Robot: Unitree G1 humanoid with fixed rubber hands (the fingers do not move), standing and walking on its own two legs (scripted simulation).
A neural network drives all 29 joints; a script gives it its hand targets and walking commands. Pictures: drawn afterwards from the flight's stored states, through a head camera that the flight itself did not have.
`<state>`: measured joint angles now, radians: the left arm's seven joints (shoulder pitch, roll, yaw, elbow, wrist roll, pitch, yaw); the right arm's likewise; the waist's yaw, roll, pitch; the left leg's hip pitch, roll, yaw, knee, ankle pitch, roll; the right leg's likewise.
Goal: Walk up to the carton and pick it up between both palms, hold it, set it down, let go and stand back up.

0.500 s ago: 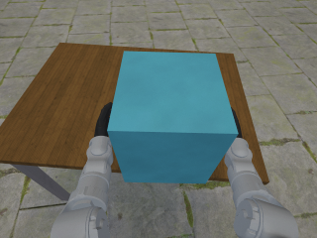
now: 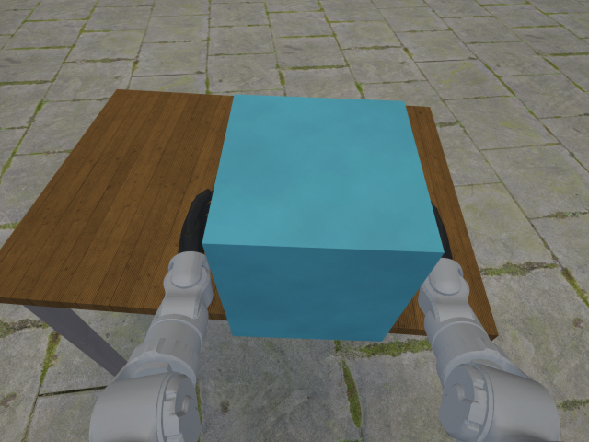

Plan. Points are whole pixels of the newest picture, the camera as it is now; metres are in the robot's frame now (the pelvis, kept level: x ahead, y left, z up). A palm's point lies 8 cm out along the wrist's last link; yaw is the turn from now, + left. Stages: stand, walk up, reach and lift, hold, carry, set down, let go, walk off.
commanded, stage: reach and lift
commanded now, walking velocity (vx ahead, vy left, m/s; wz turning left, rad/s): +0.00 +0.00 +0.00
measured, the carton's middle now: (313, 226) +0.45 +0.00 +0.02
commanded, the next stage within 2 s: none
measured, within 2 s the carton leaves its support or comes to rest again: neither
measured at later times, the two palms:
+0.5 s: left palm (195, 236) +0.38 +0.17 +0.07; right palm (441, 240) +0.39 -0.17 +0.07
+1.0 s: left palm (169, 218) +0.36 +0.19 +0.13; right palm (445, 235) +0.36 -0.16 +0.12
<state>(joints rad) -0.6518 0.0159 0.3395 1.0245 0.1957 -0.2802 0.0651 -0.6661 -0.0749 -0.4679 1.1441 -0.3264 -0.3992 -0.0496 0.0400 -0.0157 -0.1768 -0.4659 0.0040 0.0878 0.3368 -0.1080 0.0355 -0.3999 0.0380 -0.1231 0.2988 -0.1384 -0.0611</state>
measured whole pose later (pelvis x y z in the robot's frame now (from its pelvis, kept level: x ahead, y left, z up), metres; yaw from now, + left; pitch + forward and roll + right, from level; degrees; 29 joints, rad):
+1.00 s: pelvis -0.01 +0.00 +0.00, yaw +2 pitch -2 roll -1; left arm -0.60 0.06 0.24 0.51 0.16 0.33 0.02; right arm -0.60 -0.06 -0.20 0.79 0.00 0.04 -0.10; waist -0.02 -0.06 -0.03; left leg -0.18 0.00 0.06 0.34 -0.13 0.04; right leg -0.09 0.03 -0.15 0.28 -0.16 -0.06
